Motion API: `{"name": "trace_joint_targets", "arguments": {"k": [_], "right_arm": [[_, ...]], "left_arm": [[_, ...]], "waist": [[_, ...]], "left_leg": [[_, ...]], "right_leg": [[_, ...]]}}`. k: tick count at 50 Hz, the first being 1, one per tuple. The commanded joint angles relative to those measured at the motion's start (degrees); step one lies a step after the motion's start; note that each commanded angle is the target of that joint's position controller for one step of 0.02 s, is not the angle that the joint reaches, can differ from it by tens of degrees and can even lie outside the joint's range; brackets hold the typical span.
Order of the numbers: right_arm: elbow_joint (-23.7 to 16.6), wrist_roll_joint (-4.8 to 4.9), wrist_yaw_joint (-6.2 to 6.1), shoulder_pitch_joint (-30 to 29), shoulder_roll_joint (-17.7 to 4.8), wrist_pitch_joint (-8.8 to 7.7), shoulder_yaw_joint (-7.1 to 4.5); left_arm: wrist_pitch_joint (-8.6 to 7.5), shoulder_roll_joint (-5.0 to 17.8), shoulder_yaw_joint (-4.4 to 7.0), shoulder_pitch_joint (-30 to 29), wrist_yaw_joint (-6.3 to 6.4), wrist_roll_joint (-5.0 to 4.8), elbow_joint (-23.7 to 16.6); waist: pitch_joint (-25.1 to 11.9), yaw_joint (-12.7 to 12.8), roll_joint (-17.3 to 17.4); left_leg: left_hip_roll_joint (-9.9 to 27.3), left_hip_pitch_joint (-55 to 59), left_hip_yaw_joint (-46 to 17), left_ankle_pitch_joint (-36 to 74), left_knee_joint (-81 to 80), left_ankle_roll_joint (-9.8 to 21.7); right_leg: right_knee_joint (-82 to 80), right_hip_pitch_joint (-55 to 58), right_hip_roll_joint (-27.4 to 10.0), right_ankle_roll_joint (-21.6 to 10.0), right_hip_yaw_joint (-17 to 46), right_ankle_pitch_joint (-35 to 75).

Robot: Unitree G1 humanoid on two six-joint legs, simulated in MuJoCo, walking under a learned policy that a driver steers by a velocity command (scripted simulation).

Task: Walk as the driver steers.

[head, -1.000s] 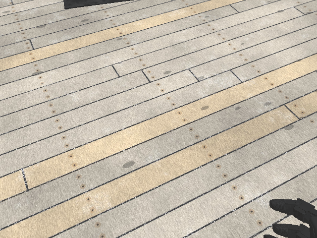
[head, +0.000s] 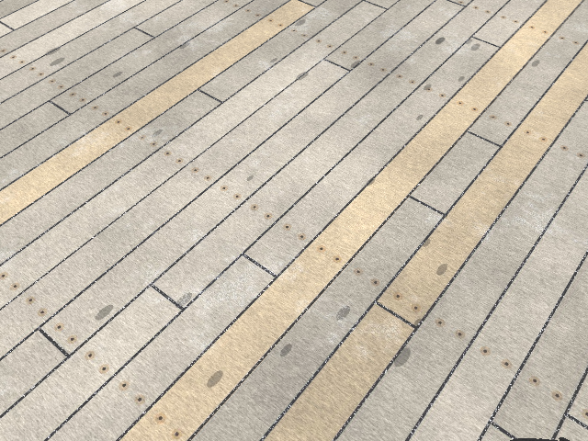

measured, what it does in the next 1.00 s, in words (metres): walks ahead, turning left: left foot, then right foot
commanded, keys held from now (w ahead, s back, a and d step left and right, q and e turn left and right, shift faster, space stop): w+q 0.74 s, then w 0.22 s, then no key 0.04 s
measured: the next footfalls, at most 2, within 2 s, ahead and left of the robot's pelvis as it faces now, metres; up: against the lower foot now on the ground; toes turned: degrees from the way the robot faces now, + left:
left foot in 0.04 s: +0.20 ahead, +0.11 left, +0.00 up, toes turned +2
right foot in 0.52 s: +0.49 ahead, -0.05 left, +0.00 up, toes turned +22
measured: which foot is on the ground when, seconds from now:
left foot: up 0.00-0.02, down 0.04-0.54, up 0.56-1.00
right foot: down 0.00-0.06, up 0.08-0.50, down 0.52-1.00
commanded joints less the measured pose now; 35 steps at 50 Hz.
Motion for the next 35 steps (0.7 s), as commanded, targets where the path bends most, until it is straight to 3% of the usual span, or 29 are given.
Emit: {"name": "trace_joint_targets", "arguments": {"k": [1, 2, 3, 4, 5, 6, 7, 8, 9, 10, 11, 13, 17, 20, 22, 24, 25, 26, 27, 28, 29, 30, 31, 32, 34, 35], "right_arm": [[-4.2, -0.43, 0.16, 1.9, -8.4, -0.6, -3.1], [-2.5, -0.49, -0.3, 9.7, -10.7, -0.4, -4.42], [-2.3, -1.01, -0.84, 16.5, -16.5, -0.28, -5.96], [-1.8, 0.17, -0.71, 18.7, -15.8, -0.33, -5.84], [-1.8, 0.34, -0.93, 18.8, -11.0, -0.12, -4.38], [-2.5, -0.15, -1.28, 15.9, -10.2, 0.13, -4.14], [-3.0, -0.61, -1.39, 12.8, -9.7, 0.4, -3.9], [-3.6, -0.9, -1.51, 11.1, -9.4, 0.26, -3.71], [-4.3, -1.24, -1.74, 9.3, -9.3, 0.41, -3.57], [-4.6, -0.97, -1.74, 8.1, -8.0, 0.48, -3.23], [-4.6, -1.08, -2.09, 7.7, -9.6, 0.42, -3.62], [-4.1, -0.43, -2.69, 8.2, -10.2, 0.43, -3.9], [-2.4, 0.02, -3.86, 11.5, -11.5, 1.3, -4.41], [-1.1, 0.43, -4.1, 14.1, -11.6, 1.98, -4.57], [-0.8, 0.54, -4.24, 14.7, -10.8, 2.4, -4.46], [-0.9, 0.3, -4.33, 13.6, -10.8, 2.79, -4.65], [-1.2, 0.2, -4.23, 13.0, -9.6, 2.91, -4.3], [-1.8, -0.14, -3.97, 12.7, -6.9, 2.71, -3.31], [-3.0, 0.11, -3.83, 17.1, -3.3, 2.32, -2.13], [-4.1, 0.92, -3.97, 20.2, -4.3, 1.97, -1.78], [-3.0, 1.13, -4.07, 17.6, -9.6, 2.19, -3.04], [-3.6, 0.56, -4.06, 12.9, -10.8, 2.57, -3.52], [-4.2, 0.0, -3.95, 10.8, -10.1, 2.74, -3.59], [-4.7, -0.19, -3.7, 9.8, -9.3, 2.86, -3.75], [-5.2, 0.46, -3.11, 10.0, -6.9, 3.26, -3.35], [-5.4, 0.42, -3.08, 9.6, -6.1, 3.49, -3.17]], "left_arm": [[0.49, 10.5, 2.76, -0.6, 0.86, 0.14, -2.4], [0.86, 9.9, 2.38, -1.2, 1.33, 0.24, -3.0], [0.07, 6.7, 1.14, 3.1, 1.54, 1.15, -5.3], [-1.46, 2.7, -0.49, 5.1, 0.74, 1.63, -5.3], [-2.99, 7.7, 0.5, 1.3, -0.34, -0.07, -6.0], [-3.93, 8.3, 0.49, -4.0, -0.92, -1.57, -7.9], [-4.44, 7.5, 0.31, -7.5, -0.86, -0.62, -8.8], [-4.48, 7.8, 0.69, -8.1, -0.59, 0.7, -9.1], [-4.06, 7.4, 0.79, -6.5, -0.51, 1.02, -9.3], [-3.38, 7.0, 0.85, -6.1, -0.26, 1.54, -8.7], [-2.83, 6.0, 0.6, -4.4, -0.13, 1.23, -8.7], [-2.2, 5.4, 0.23, -6.4, 0.18, 1.48, -9.2], [-2.7, 2.9, -0.65, -15.7, -0.13, 1.22, -10.8], [-3.31, 3.9, -0.26, -19.4, -0.62, 0.27, -11.8], [-3.71, 5.2, 0.43, -19.9, -0.89, 0.04, -12.0], [-4.19, 6.6, 1.26, -17.2, -0.92, -0.27, -11.4], [-4.42, 7.4, 1.93, -13.2, -0.66, -0.18, -10.4], [-4.66, 9.3, 2.77, -7.4, -0.22, 0.65, -9.7], [-4.42, 13.7, 3.92, -0.3, 0.3, 1.77, -9.1], [-3.48, 13.6, 4.29, 3.4, -0.24, 0.65, -7.0], [-3.21, 8.8, 3.11, 0.9, -0.28, -0.01, -7.9], [-2.75, 6.8, 2.49, -1.4, -0.08, 0.14, -8.2], [-2.53, 5.7, 1.99, -3.7, -0.03, 0.47, -8.2], [-2.48, 4.6, 1.6, -5.0, 0.09, 0.79, -7.8], [-2.72, 4.6, 1.64, -5.7, 0.12, 0.88, -6.8], [-2.94, 4.9, 1.79, -5.7, 0.11, 0.74, -6.4]], "waist": [[-3.5, -4.3, -6.0], [-8.3, -8.4, -4.6], [-16.4, -8.6, 3.7], [-22.3, -7.8, 14.2], [-19.8, -9.9, 8.1], [-12.5, -9.8, 4.1], [-6.3, -8.3, -2.6], [-4.0, -6.5, -2.6], [-4.0, -4.3, -0.9], [-3.1, -3.7, -2.0], [-3.2, -2.4, 1.5], [-1.1, -3.1, 0.9], [-0.7, -6.7, 1.4], [-1.1, -7.9, 2.4], [-1.2, -7.4, 3.2], [-1.5, -5.4, 4.9], [-2.8, -3.2, 4.9], [-8.0, -0.2, 2.9], [-16.4, 0.4, -7.4], [-19.1, -0.3, -20.2], [-11.6, 0.6, -12.7], [-5.8, 0.9, -8.5], [-2.2, 0.0, -6.5], [-0.3, -1.0, -7.0], [0.5, -2.3, -9.1], [0.7, -2.4, -8.4]], "left_leg": [[-4.0, 7.4, 3.3, -6.5, -0.4, 3.6], [-4.8, 19.4, 2.8, -3.5, -1.8, 5.5], [7.8, 41.7, -17.6, -2.8, -0.6, 13.1], [17.3, 54.6, -44.5, -11.1, -9.8, 21.4], [16.2, 54.9, -43.7, -19.3, -12.4, 18.4], [14.4, 48.0, -36.2, -18.6, -13.2, 16.0], [12.1, 39.0, -30.6, -13.7, -14.9, 14.4], [10.7, 33.1, -27.1, -2.9, -15.0, 14.3], [9.6, 29.4, -26.2, -1.3, -16.3, 14.8], [7.4, 26.9, -24.0, -1.3, -18.1, 13.7], [8.1, 24.1, -23.2, 1.2, -18.4, 15.0], [6.5, 20.1, -19.2, 4.3, -19.0, 14.9], [2.4, 16.0, -15.7, -0.7, -17.9, 10.6], [3.4, 18.6, -19.2, -4.6, -15.5, 9.5], [4.5, 22.5, -22.8, -6.5, -12.6, 8.7], [5.4, 24.1, -25.7, -6.0, -9.0, 7.7], [3.9, 23.2, -25.2, -5.1, -5.8, 6.4], [1.1, 20.0, -22.3, -5.2, 3.6, 4.6], [-5.8, 5.4, -14.6, -18.0, 21.6, 0.7], [-6.5, -7.7, -10.5, -35.3, 34.5, -0.8], [-2.7, -12.1, -11.2, -31.3, 40.1, -1.5], [-1.0, -12.5, -9.2, -26.7, 41.4, -1.9], [0.5, -11.4, -8.3, -23.1, 39.8, -2.3], [2.1, -10.0, -8.0, -20.7, 38.0, -2.4], [3.8, -7.3, -6.5, -18.7, 35.6, -2.8], [4.2, -7.2, -6.1, -17.7, 34.7, -3.0]], "right_leg": [[12.3, 1.7, -16.5, -5.5, 1.2, 58.2], [23.8, -3.1, -14.0, -3.7, -1.5, 60.4], [44.6, -22.9, -9.4, -0.1, -3.4, 42.0], [60.7, -40.4, 1.6, 2.9, 1.1, -7.0], [64.9, -47.3, -2.1, 1.9, 8.2, -7.9], [63.1, -49.5, -4.7, 1.2, 7.4, -4.0], [57.7, -48.8, -6.7, 0.9, 6.1, -0.8], [52.8, -45.6, -8.1, 1.3, 6.0, 1.0], [50.5, -42.7, -8.8, 2.2, 6.1, 1.9], [48.3, -41.0, -9.3, 2.5, 5.7, 3.4], [46.2, -40.1, -9.0, 3.8, 4.9, 3.3], [39.0, -39.8, -8.8, 6.1, 3.8, 6.4], [21.9, -33.6, -5.5, 7.1, 2.9, 23.5], [16.4, -31.1, -3.9, 6.5, 4.1, 25.9], [13.3, -30.3, -3.6, 5.5, 5.4, 22.7], [11.8, -26.5, -3.9, 3.7, 5.4, 18.4], [9.3, -20.6, -4.2, 2.2, 4.6, 18.4], [9.7, -9.5, -8.9, -0.6, 7.8, 16.9], [9.3, 10.3, -21.1, -7.3, 24.2, 11.0], [4.2, 16.0, -28.9, -12.6, 43.9, -3.4], [2.3, 10.1, -27.3, -10.7, 40.7, -10.7], [1.7, 3.7, -24.9, -8.6, 32.5, -6.5], [0.3, -2.2, -22.5, -7.8, 26.1, 0.1], [-1.2, -6.2, -20.8, -7.5, 21.7, 4.7], [-3.8, -10.4, -19.0, -7.7, 15.3, 10.1], [-5.2, -11.5, -18.8, -8.2, 13.0, 11.4]]}}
